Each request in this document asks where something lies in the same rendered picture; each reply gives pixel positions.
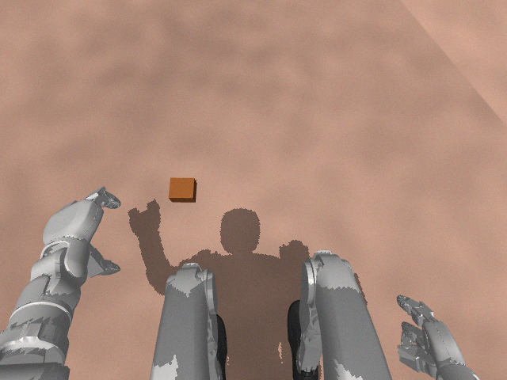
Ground right robot foot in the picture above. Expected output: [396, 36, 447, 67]
[288, 300, 318, 380]

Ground small box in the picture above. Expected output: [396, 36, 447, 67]
[169, 178, 197, 203]

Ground left robot arm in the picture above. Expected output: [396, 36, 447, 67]
[0, 237, 90, 380]

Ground right robot hand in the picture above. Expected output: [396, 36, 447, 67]
[397, 295, 466, 379]

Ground left robot hand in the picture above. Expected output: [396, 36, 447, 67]
[43, 186, 121, 278]

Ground right robot arm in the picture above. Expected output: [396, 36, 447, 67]
[436, 364, 479, 380]

